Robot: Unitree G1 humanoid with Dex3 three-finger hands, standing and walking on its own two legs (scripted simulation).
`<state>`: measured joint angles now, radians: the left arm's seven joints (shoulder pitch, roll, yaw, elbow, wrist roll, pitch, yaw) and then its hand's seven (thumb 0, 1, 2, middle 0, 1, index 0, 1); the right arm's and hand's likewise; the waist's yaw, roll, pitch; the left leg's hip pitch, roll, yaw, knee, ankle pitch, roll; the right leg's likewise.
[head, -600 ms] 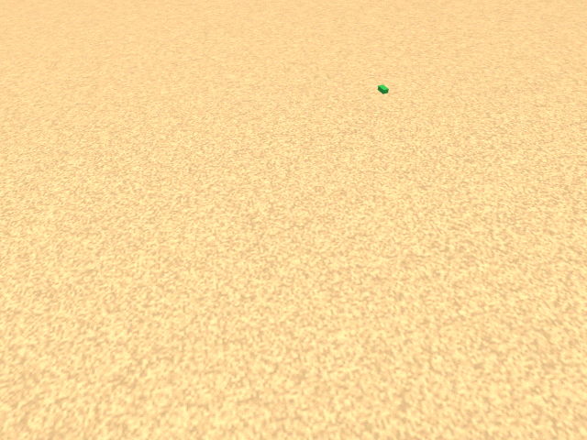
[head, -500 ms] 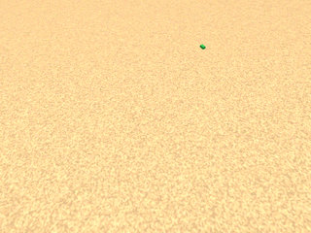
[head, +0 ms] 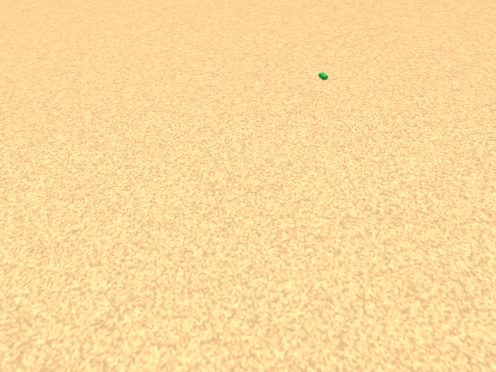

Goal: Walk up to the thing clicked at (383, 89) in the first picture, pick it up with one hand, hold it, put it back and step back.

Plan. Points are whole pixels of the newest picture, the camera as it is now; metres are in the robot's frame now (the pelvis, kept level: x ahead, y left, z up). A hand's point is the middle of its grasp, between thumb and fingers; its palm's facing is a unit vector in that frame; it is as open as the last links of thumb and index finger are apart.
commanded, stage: stand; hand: left
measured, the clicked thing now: (323, 76) +2.40 -0.59 -0.77
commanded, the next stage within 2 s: walk up in 0.52 s
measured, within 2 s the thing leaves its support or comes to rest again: neither
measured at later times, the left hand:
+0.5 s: hand out of the picture +0.07 +0.25 -0.16, palm faces -0.02 -0.94 -0.34, open 7.4 cm
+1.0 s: hand (188, 312) +0.27 +0.15 -0.13, palm faces -0.12 -0.90 -0.41, open 7.4 cm
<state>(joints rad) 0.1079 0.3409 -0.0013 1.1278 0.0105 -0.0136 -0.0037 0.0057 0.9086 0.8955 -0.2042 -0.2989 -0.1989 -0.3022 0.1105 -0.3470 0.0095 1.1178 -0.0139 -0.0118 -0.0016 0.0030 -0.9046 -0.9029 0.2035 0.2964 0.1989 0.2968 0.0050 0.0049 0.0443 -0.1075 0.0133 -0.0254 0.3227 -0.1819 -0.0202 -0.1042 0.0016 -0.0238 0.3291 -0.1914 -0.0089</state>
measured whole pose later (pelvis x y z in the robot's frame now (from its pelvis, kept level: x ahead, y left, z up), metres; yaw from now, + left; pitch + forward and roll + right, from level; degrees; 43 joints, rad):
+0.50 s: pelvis +0.00 +0.00 +0.00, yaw +0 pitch -2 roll +0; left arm 0.12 0.34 0.00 1.13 0.01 -0.01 0.00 0.01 0.91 0.90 -0.20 -0.30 -0.20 -0.30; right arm 0.12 -0.35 0.01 1.12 -0.01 -0.01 0.00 0.00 -0.90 -0.90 0.20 0.30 0.20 0.30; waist 0.01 0.00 0.05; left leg -0.10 0.01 -0.03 0.32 -0.18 -0.02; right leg -0.10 0.00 -0.02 0.32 -0.19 0.00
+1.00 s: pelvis +0.13 -0.12 -0.02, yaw -10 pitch -2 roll +0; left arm 0.21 0.41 0.09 0.97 0.01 -0.07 -0.10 0.00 0.91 0.90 -0.20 -0.30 -0.20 -0.30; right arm 0.20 -0.50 -0.09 1.04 -0.03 -0.04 0.06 0.01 -0.91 -0.90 0.20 0.30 0.19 0.30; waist 0.03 0.09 -0.01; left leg -0.35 0.10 0.02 1.11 -0.38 0.02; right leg -0.30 -0.04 -0.09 0.61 -0.28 -0.02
